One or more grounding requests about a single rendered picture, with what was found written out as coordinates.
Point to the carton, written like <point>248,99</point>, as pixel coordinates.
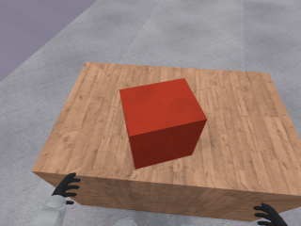
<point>163,120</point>

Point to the right robot hand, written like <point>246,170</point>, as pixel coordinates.
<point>272,215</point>

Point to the left robot forearm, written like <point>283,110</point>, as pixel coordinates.
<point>51,212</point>

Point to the pedestal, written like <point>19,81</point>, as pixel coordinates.
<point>248,152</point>

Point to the left robot hand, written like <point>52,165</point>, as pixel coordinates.
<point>63,187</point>

